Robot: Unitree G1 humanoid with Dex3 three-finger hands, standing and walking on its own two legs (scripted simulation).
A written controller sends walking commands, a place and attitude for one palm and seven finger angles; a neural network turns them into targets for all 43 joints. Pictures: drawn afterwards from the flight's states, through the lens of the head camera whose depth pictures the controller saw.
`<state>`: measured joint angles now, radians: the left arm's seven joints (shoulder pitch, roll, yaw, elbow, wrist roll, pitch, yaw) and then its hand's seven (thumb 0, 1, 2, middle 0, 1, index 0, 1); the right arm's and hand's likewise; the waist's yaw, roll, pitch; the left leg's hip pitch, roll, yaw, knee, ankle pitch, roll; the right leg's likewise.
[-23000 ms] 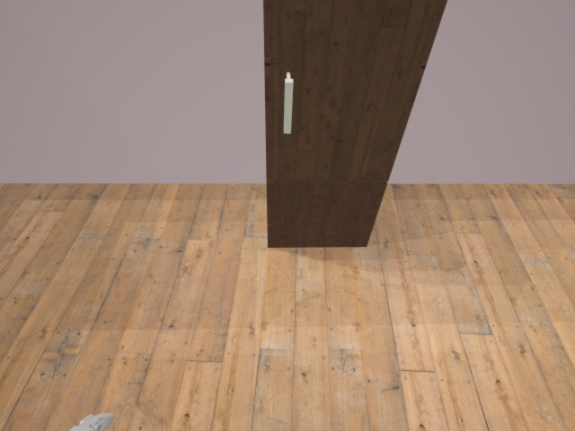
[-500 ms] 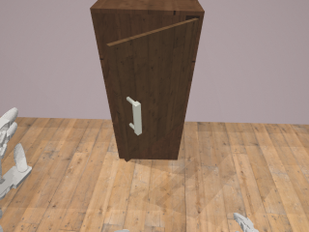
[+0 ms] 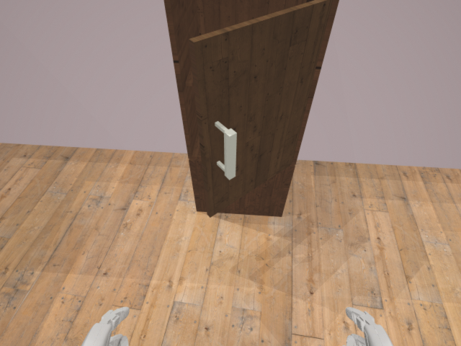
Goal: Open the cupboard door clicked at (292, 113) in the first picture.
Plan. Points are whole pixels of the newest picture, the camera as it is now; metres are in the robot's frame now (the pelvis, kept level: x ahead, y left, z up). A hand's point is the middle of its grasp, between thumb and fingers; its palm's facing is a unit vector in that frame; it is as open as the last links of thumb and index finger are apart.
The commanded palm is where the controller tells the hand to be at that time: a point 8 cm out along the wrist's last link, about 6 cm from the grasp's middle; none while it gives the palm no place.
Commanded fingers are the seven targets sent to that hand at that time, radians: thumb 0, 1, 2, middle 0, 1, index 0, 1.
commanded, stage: let the arm hang, fingers relaxed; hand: left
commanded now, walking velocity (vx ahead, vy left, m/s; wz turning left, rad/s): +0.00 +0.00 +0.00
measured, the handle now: (224, 151) +0.57 +0.04 -0.03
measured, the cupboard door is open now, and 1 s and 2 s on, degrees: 43 43 43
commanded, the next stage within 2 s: look to check the result in 0.88 s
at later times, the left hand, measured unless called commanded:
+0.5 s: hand out of the picture -0.08 +0.20 -0.16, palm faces +0.06 -0.97 -0.24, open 7.4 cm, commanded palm none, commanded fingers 0.00 0.90 0.90 -0.20 -0.30 -0.20 -0.30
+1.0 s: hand out of the picture -0.04 +0.17 -0.17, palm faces +0.07 -0.98 -0.16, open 7.3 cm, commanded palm none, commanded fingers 0.00 0.90 0.90 -0.20 -0.30 -0.20 -0.30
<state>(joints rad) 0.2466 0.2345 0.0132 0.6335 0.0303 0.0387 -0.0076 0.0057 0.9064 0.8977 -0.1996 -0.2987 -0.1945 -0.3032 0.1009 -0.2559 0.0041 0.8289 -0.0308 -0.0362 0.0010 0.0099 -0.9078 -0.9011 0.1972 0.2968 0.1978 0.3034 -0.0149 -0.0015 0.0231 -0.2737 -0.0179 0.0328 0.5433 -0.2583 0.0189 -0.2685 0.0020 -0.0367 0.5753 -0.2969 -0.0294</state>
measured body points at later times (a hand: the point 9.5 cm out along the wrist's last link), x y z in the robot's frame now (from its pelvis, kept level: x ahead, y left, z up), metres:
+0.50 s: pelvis -0.03 +0.02 +0.01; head -0.02 +0.01 +0.46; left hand -0.08 +0.25 -0.14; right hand -0.07 -0.19 -0.16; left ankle +0.02 +0.11 -0.73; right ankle +0.00 -0.10 -0.73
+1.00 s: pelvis -0.01 +0.01 +0.01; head +0.00 +0.01 +0.46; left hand -0.04 +0.22 -0.15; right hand -0.04 -0.19 -0.16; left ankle +0.02 +0.11 -0.73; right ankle +0.00 -0.10 -0.73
